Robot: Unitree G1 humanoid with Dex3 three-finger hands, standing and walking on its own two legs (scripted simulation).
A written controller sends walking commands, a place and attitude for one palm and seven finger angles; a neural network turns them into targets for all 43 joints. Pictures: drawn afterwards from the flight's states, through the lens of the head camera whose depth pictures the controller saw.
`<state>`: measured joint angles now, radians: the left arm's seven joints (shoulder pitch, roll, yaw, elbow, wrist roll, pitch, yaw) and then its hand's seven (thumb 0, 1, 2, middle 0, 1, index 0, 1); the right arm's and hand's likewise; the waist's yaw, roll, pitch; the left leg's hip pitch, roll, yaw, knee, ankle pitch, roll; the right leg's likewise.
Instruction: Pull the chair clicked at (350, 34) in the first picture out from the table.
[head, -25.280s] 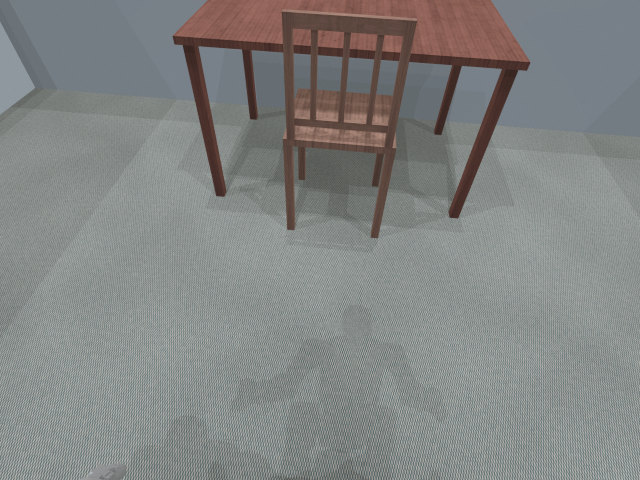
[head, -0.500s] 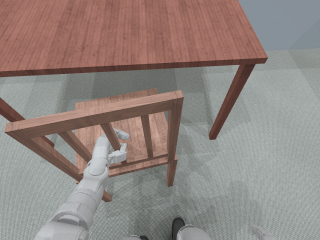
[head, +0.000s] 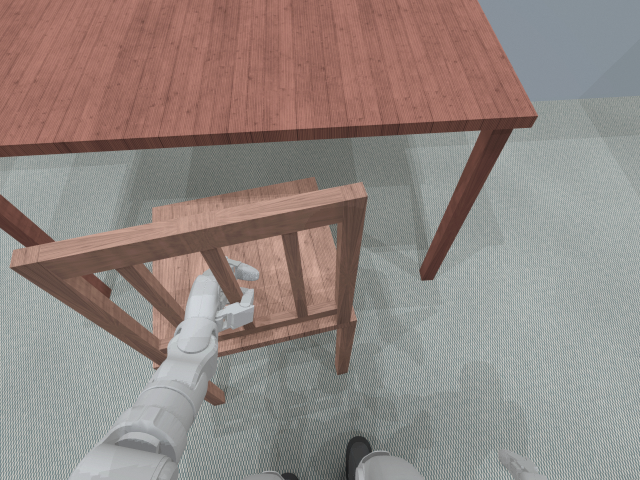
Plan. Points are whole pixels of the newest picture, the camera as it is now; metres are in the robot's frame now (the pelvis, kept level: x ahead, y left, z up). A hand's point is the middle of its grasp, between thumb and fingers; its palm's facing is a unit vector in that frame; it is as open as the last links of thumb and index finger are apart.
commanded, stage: stop walking, hand still on the chair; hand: left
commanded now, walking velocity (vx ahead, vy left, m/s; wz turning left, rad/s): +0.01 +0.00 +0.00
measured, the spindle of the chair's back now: (233, 291) +0.37 +0.13 -0.07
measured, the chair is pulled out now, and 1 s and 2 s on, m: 0.15 0.15 0.15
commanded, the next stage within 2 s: open the thumb and straighten the fingers in 0.88 s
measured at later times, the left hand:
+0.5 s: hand (246, 306) +0.35 +0.11 -0.07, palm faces +0.00 -0.99 -0.16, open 5.4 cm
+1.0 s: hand (246, 306) +0.35 +0.11 -0.07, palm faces -0.02 -0.99 -0.15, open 5.4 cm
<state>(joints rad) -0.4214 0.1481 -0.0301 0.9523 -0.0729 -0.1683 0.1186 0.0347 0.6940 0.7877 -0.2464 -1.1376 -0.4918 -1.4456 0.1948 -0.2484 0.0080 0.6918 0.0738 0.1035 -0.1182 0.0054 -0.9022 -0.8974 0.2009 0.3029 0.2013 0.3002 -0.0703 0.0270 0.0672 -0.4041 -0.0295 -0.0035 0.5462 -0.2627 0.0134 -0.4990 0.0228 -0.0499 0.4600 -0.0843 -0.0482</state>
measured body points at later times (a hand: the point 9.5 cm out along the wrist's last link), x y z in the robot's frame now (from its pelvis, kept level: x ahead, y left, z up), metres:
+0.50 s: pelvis +0.06 -0.01 +0.01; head +0.10 -0.02 +0.45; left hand +0.34 +0.16 -0.05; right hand +0.20 -0.26 -0.11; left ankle +0.00 +0.11 -0.73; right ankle +0.09 -0.09 -0.73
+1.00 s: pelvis +0.07 +0.00 +0.01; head +0.11 -0.02 +0.46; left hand +0.35 +0.16 -0.05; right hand +0.21 -0.24 -0.12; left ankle +0.00 +0.11 -0.73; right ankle +0.09 -0.09 -0.73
